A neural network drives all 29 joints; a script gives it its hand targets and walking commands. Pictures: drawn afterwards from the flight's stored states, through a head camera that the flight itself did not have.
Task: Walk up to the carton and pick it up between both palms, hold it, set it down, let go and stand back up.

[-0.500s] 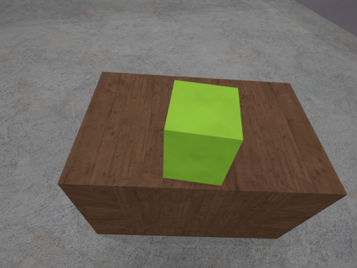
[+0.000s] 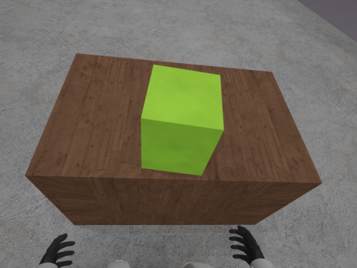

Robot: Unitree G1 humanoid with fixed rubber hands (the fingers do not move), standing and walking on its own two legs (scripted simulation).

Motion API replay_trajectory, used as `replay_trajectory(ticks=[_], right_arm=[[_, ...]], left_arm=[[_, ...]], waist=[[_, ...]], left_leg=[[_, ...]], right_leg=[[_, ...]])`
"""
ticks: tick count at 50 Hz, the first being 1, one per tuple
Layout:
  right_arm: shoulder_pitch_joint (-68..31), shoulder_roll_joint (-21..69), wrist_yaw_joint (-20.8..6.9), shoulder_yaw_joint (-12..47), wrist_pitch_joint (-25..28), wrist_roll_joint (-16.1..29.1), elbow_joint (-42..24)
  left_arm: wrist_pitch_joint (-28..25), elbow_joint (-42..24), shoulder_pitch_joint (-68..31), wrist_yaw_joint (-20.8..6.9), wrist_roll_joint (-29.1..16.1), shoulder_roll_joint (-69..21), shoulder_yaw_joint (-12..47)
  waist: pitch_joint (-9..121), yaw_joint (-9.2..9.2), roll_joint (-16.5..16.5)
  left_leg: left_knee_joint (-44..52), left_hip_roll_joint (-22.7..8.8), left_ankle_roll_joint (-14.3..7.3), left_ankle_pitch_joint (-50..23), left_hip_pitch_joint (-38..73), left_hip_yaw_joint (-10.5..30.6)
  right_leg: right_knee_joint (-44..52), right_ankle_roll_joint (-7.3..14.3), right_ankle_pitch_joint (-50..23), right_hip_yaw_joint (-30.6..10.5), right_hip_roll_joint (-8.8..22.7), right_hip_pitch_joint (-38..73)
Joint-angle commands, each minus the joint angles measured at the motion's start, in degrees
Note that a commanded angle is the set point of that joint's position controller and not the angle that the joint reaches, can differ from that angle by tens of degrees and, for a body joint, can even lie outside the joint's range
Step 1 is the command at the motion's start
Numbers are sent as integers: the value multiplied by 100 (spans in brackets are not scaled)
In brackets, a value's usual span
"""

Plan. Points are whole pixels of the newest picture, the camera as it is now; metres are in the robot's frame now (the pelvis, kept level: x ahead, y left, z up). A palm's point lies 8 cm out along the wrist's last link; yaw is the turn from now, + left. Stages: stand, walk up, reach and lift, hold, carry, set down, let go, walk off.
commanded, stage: reach and lift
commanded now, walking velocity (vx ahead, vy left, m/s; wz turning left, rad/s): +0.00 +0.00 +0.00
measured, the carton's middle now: (179, 123) +0.52 -0.02 -0.05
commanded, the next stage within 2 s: none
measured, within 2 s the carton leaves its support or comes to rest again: neither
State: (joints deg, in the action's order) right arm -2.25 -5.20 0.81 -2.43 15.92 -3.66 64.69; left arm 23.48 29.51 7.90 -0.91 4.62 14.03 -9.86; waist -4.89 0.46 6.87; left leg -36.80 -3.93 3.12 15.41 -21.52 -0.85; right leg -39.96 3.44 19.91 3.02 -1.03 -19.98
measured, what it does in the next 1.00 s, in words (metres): stands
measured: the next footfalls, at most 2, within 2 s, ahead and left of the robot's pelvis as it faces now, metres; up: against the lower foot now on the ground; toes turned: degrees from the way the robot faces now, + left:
none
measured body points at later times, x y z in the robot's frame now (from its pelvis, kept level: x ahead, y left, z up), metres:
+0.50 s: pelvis +0.03 +0.04 +0.02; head +0.02 +0.08 +0.47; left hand +0.17 +0.29 -0.09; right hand +0.20 -0.17 -0.07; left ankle +0.04 +0.16 -0.72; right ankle +0.01 -0.08 -0.72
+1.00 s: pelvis +0.03 +0.04 +0.02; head +0.01 +0.06 +0.47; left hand +0.19 +0.26 -0.06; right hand +0.22 -0.17 -0.04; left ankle +0.04 +0.16 -0.72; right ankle +0.01 -0.08 -0.72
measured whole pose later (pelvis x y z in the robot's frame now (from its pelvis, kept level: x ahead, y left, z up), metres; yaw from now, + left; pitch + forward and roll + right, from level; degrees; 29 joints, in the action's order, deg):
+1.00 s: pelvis +0.03 +0.04 +0.02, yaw -1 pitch -2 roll +0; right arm 10.0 -5.7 0.0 -3.9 22.7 2.8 45.2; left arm -6.4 30.1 15.6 1.9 -4.7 12.1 3.2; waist 2.0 2.7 2.5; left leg -28.3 -2.4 1.1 14.6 -11.7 -2.4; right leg -27.5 0.3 16.8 0.1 -0.5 -8.7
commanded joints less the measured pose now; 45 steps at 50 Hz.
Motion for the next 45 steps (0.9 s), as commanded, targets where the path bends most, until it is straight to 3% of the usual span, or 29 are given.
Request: replay_trajectory(ticks=[1, 4, 7, 11, 13, 15, 19, 21, 23, 26, 28, 32, 35, 37, 45], right_arm=[[-1250, -484, -14, -528, 45, -685, -1791], [-615, -619, 94, -579, -88, -487, -1515], [-108, -688, 120, -517, -107, -16, -759], [100, -637, 192, -90, 44, 480, -418], [57, -685, 256, 133, 166, 607, -445], [-2, -676, 257, 221, 294, 637, -563], [-188, -757, 108, -35, 424, 397, -1170], [-277, -890, 3, -292, 446, 287, -1476], [-341, -1087, -96, -535, 456, 264, -1662], [-219, -1311, -246, -756, 489, 337, -1693], [-38, -1302, -330, -779, 503, 388, -1604], [447, -1083, -386, -607, 546, 513, -1515], [657, -984, -304, -371, 661, 641, -1691], [624, -934, -222, -266, 753, 691, -1897], [480, -764, -59, -374, 899, 659, -2679]], left_arm=[[-480, -824, -1250, 260, -555, 1358, 248], [-599, -1238, -1373, 290, -791, 1256, 671], [-603, -1413, -883, 285, -809, 1158, 880], [-694, -707, 238, 55, -592, 1010, 666], [-786, -403, 615, -27, -481, 937, 502], [-894, -385, 755, -67, -349, 842, 400], [-1279, -526, 288, -1, -266, 602, 447], [-1492, -752, -40, 77, -333, 501, 611], [-1685, -1060, -282, 185, -461, 407, 821], [-1931, -1368, -313, 372, -616, 277, 1124], [-2031, -1339, -195, 469, -684, 197, 1259], [-2101, -1000, 385, 475, -666, 0, 1317], [-2238, -745, 785, 356, -588, -61, 1179], [-2403, -687, 761, 286, -580, -9, 1064], [-3211, -818, -52, 310, -912, 309, 1122]], waist=[[880, 295, -121], [1210, -32, -720], [1555, -192, -1189], [1670, -103, -705], [1562, -30, -583], [1397, 67, -581], [898, 252, -616], [764, 281, -833], [794, 217, -1134], [1041, 89, -1436], [1162, 34, -1438], [1222, 111, -1098], [1211, 276, -792], [1126, 335, -671], [615, 146, -814]], left_leg=[[695, 278, -609, 472, -497, -420], [698, 295, -615, 227, -163, -479], [651, 389, -540, -542, 316, -378], [591, 589, -414, -2080, 877, -87], [715, 623, -386, -2429, 932, -17], [884, 621, -305, -2460, 1047, -21], [1116, 492, -129, -2084, 1247, -110], [1226, 382, -17, -1625, 1322, -131], [1364, 307, 86, -980, 1229, -129], [1444, 257, 202, -555, 1230, -62], [1431, 231, 222, -527, 1277, -15], [1323, 241, 159, -1301, 1526, 22], [1190, 327, 111, -2254, 1736, -13], [1154, 392, 95, -2409, 1731, -79], [1278, 391, -2, -814, 1371, -336]], right_leg=[[1398, -505, 559, -849, 265, 374], [1190, -511, -47, -742, 314, 453], [1128, -515, -1059, -537, 309, 680], [1255, -642, -2999, -447, 270, 1368], [1302, -649, -3683, -393, 233, 1648], [1480, -562, -3371, -323, 122, 1661], [1815, -396, -1694, -157, -209, 1036], [1894, -313, -883, -51, -303, 577], [1806, -269, -536, 27, -335, 376], [1667, -222, -435, 64, -334, 343], [1618, -206, -463, 62, -316, 345], [1752, -191, -828, -10, -302, 500], [1940, -205, -1278, -111, -308, 705], [2005, -262, -1363, -156, -292, 725], [1967, -323, -411, -325, -91, 293]])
